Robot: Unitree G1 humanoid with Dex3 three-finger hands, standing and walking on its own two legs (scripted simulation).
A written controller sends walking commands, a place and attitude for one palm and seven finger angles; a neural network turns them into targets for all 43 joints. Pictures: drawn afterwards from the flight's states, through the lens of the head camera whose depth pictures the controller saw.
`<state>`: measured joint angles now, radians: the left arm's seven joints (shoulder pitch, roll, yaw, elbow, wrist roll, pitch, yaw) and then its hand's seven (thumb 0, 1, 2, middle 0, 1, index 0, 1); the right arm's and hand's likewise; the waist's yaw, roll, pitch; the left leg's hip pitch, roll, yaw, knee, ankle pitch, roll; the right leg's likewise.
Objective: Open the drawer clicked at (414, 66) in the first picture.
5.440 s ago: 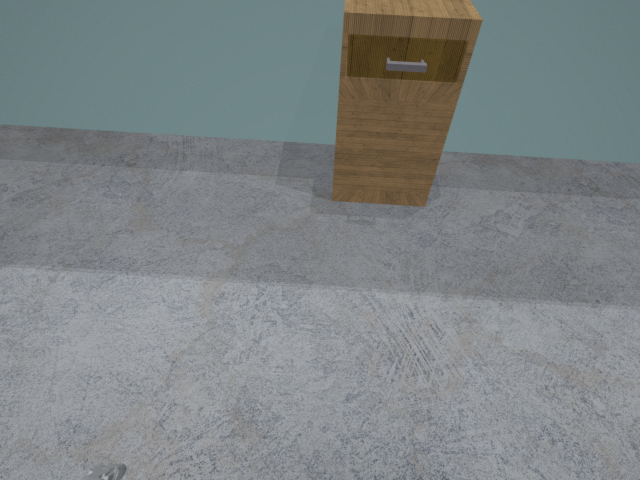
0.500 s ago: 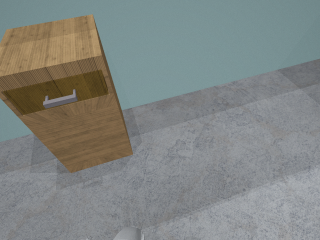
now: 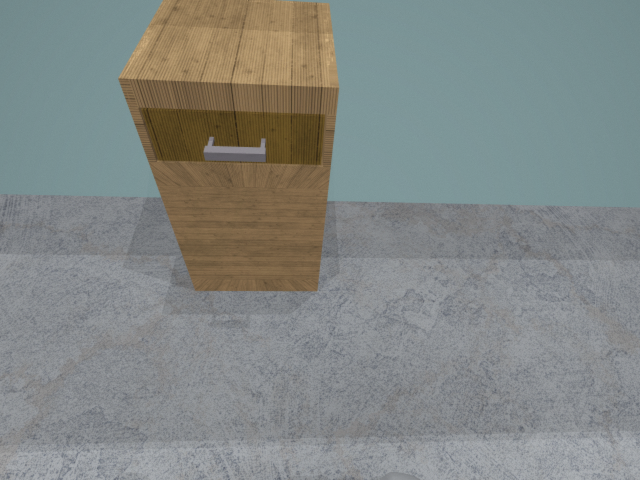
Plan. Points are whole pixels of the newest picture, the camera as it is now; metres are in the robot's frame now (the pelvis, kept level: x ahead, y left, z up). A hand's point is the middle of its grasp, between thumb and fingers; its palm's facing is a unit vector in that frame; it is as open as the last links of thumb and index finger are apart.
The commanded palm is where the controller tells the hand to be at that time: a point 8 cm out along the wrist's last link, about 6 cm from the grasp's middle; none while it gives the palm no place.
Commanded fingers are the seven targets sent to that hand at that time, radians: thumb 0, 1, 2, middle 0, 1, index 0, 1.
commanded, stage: take the last steps up to it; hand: left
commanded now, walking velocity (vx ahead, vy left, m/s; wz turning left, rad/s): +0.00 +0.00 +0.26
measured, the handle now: (236, 147) +0.78 +0.25 -0.10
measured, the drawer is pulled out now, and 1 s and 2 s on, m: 0.00 0.00 0.00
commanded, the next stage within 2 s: come to a stop and stand still in 1.08 s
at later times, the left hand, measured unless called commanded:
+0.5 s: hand out of the picture -0.03 +0.13 -0.15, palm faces +0.19 -0.96 -0.22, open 7.3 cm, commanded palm none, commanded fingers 0.00 0.90 0.90 -0.20 -0.30 -0.20 -0.30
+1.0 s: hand (171, 437) +0.19 +0.23 -0.17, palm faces +0.16 -0.97 -0.18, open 7.4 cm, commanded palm none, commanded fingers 0.00 0.90 0.90 -0.20 -0.30 -0.20 -0.30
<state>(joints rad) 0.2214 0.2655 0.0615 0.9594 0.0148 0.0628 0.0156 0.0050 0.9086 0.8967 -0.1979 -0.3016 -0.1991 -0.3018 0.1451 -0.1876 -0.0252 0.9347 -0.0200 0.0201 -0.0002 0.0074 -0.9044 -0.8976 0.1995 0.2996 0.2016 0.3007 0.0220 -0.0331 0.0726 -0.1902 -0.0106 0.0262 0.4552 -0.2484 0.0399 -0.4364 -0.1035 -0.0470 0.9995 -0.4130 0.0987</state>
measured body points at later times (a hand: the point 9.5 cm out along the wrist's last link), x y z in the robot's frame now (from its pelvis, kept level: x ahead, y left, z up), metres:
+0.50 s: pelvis +0.03 -0.03 +0.01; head +0.03 -0.06 +0.46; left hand -0.04 +0.18 -0.14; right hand +0.06 -0.28 -0.16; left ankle +0.05 +0.14 -0.67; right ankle +0.00 -0.13 -0.74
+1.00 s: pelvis +0.17 +0.04 +0.00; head +0.16 +0.05 +0.45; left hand +0.18 +0.28 -0.15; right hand +0.20 -0.19 -0.15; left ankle +0.12 +0.14 -0.74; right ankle +0.24 -0.08 -0.68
